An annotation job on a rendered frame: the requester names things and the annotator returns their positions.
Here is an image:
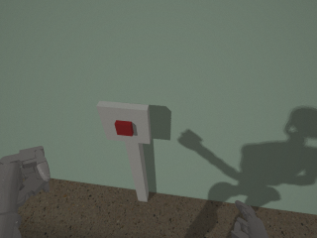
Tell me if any button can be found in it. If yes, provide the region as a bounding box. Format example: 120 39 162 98
114 120 134 137

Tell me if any right robot hand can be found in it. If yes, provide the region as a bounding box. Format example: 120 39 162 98
231 200 268 238

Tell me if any left robot hand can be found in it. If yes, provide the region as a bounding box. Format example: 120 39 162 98
0 146 51 213

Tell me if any robot left forearm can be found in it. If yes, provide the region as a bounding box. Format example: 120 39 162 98
0 212 22 238

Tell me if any panel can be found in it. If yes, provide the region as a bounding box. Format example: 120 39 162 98
96 101 152 202

